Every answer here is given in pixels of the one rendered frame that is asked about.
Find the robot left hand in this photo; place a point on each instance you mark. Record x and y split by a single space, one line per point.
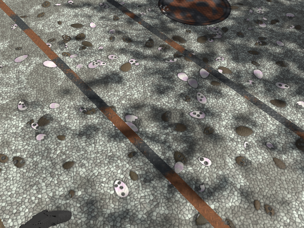
46 219

